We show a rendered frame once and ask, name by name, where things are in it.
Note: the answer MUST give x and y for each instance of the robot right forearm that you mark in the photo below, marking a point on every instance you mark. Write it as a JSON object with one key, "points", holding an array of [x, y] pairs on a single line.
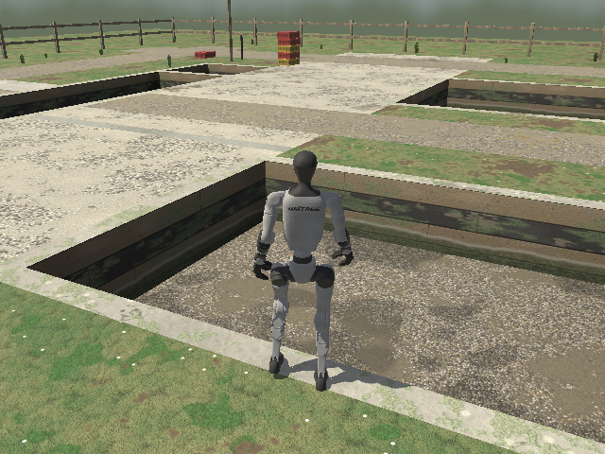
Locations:
{"points": [[345, 247]]}

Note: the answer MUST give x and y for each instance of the robot left upper arm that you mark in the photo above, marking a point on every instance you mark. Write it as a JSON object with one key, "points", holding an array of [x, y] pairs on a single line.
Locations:
{"points": [[274, 199]]}

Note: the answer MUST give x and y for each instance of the left robot hand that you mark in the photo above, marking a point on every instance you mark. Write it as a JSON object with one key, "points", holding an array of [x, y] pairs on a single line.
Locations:
{"points": [[257, 269]]}

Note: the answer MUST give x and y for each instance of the robot left forearm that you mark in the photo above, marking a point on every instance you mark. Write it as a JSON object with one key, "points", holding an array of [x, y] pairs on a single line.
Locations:
{"points": [[261, 251]]}

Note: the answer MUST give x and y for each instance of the humanoid robot head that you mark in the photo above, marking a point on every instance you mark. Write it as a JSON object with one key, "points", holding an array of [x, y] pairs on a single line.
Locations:
{"points": [[305, 163]]}

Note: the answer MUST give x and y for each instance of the robot right upper arm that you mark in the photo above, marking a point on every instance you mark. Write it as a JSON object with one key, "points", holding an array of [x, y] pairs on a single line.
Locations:
{"points": [[333, 202]]}

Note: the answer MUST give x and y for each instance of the humanoid robot torso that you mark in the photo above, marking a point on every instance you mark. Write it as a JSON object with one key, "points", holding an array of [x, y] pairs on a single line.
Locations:
{"points": [[303, 221]]}

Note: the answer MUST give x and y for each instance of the right robot hand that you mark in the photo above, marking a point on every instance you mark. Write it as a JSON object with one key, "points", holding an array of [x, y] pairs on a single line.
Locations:
{"points": [[347, 261]]}

